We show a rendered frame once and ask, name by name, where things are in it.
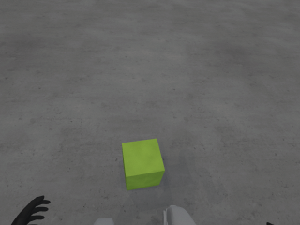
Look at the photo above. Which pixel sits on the robot right thigh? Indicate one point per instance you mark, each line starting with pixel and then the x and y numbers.
pixel 175 215

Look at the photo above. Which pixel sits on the carton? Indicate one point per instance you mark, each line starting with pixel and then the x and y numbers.
pixel 143 164

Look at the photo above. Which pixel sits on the robot left hand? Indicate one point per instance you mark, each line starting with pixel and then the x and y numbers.
pixel 26 214

